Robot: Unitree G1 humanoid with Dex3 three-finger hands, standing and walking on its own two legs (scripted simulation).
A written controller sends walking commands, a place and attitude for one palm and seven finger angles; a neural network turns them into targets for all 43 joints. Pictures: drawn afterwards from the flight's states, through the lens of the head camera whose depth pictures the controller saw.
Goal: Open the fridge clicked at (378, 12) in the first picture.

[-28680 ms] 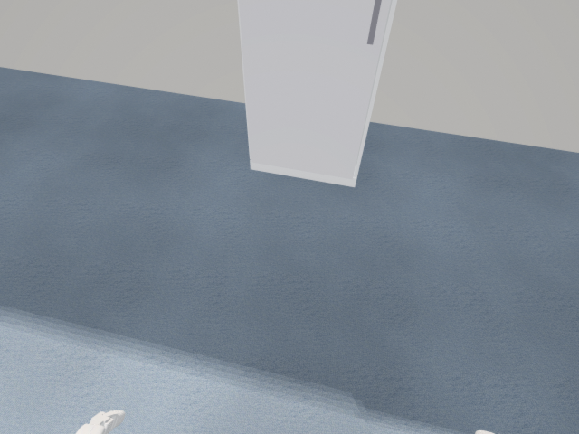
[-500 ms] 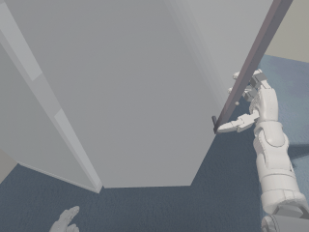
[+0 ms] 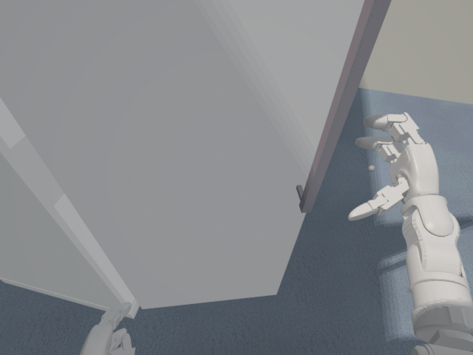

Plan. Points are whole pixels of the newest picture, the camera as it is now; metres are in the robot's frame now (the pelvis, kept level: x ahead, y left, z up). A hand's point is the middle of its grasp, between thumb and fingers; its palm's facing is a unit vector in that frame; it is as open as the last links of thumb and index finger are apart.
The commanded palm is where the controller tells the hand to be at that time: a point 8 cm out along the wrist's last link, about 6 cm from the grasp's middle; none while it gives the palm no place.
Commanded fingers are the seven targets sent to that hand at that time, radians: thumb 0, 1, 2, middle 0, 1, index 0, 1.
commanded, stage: slip the hand off the handle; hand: right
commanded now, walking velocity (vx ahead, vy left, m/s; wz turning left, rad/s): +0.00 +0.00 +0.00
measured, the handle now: (328, 120) +0.43 -0.12 +0.20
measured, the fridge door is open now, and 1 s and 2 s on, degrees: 70 70 70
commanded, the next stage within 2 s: draw the hand back to the body in 0.94 s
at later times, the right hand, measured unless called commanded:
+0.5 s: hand (386, 191) +0.34 -0.21 +0.14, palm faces -0.04 +0.99 -0.12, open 14.7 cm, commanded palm +0.31 -0.25 +0.16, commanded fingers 0.00 0.55 -0.20 0.25 1.15 0.25 1.15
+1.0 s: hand (405, 236) +0.26 -0.21 +0.14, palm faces +0.03 +0.99 -0.16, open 14.7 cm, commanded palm +0.24 -0.25 +0.16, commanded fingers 0.00 0.55 -0.20 0.25 1.15 0.25 1.15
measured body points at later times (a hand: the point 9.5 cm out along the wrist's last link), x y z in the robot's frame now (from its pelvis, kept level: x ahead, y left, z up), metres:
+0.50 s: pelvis +0.00 -0.01 +0.00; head +0.00 -0.01 +0.45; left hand +0.12 +0.24 -0.10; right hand +0.34 -0.26 +0.15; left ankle +0.02 +0.13 -0.73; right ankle -0.01 -0.12 -0.73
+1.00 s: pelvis -0.01 +0.01 +0.00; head -0.02 +0.02 +0.45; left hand +0.19 +0.23 -0.07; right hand +0.25 -0.26 +0.15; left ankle +0.02 +0.13 -0.73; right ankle -0.01 -0.12 -0.73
